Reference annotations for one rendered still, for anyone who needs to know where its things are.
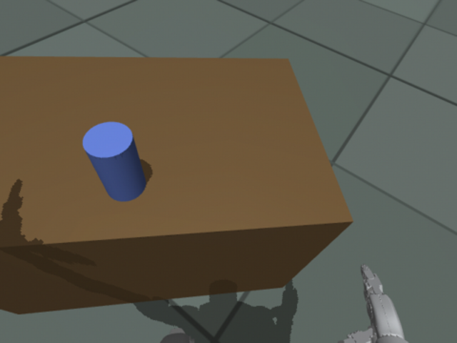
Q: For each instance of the right robot hand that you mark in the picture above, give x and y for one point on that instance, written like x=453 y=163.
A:
x=381 y=311

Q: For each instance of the can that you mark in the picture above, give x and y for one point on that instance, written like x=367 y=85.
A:
x=111 y=149

